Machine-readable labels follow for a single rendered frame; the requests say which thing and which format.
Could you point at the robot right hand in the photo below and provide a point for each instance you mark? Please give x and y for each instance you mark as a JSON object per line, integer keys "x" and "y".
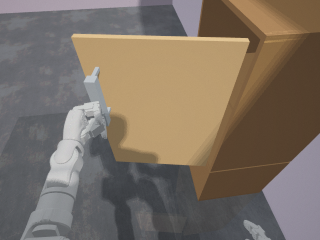
{"x": 257, "y": 232}

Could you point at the handle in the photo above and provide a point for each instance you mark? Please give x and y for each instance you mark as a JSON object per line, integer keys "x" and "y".
{"x": 95, "y": 94}

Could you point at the left robot forearm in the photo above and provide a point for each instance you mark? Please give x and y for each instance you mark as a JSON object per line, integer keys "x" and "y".
{"x": 53, "y": 214}

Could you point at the cupboard door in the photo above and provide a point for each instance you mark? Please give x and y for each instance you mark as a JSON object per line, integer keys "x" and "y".
{"x": 168, "y": 94}

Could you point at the robot left hand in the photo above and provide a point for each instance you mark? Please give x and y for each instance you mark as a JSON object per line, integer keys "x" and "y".
{"x": 77, "y": 127}

